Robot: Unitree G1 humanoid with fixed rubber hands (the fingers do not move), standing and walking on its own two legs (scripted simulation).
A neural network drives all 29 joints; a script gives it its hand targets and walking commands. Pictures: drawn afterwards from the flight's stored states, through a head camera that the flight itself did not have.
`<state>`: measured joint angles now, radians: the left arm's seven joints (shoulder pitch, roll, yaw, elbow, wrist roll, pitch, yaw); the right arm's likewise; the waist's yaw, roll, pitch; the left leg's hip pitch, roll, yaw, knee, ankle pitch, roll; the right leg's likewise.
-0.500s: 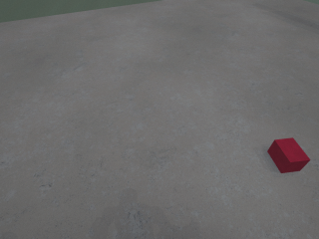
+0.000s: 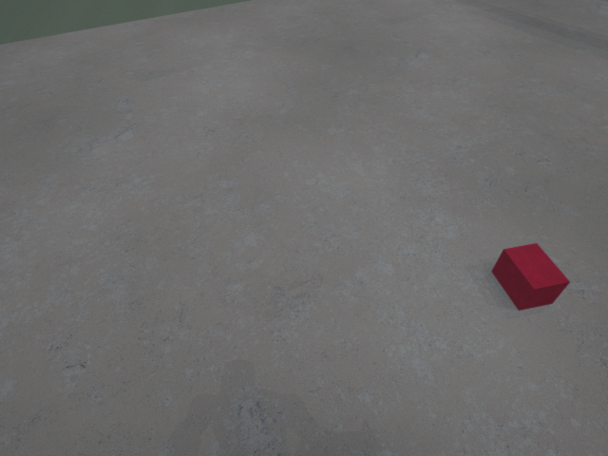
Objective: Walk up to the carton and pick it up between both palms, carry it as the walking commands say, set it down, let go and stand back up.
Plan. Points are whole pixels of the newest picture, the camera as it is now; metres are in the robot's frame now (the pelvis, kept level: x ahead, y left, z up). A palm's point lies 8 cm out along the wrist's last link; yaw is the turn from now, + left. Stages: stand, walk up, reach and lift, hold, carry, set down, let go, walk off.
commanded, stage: walk up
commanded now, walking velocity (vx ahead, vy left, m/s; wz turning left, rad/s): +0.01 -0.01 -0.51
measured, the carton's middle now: (527, 276) +0.92 -0.81 -0.70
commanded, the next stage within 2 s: none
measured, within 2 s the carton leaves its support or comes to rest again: neither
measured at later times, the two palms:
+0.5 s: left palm out of the picture +0.16 +0.21 -0.09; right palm out of the picture +0.01 -0.33 -0.12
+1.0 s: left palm (302, 361) +0.32 +0.03 -0.10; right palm out of the picture +0.11 -0.49 -0.11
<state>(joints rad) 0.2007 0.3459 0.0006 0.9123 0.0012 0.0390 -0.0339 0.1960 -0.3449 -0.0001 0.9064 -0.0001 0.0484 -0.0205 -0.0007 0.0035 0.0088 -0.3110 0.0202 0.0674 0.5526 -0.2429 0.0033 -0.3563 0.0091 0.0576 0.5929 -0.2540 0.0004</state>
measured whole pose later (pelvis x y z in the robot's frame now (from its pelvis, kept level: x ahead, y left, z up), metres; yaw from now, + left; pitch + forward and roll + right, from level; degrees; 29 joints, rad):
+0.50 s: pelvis +0.01 -0.03 +0.01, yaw -15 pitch +3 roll +2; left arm 0.19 0.30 0.00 0.84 0.00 0.04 -0.06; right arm 0.19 -0.34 -0.01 0.90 0.00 0.00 -0.02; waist 0.00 0.01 0.02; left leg -0.25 0.05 0.10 0.56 -0.42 -0.02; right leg -0.32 0.04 0.09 0.51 -0.22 -0.04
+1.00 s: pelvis +0.16 -0.20 +0.01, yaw -29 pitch +0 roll +2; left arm 0.33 0.30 0.01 0.88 0.00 -0.02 -0.03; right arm 0.19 -0.33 -0.02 0.87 0.00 -0.03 0.02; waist 0.00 -0.01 0.04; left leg -0.37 0.13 0.07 1.16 -0.42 -0.10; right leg -0.29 -0.02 -0.01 0.55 -0.27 -0.04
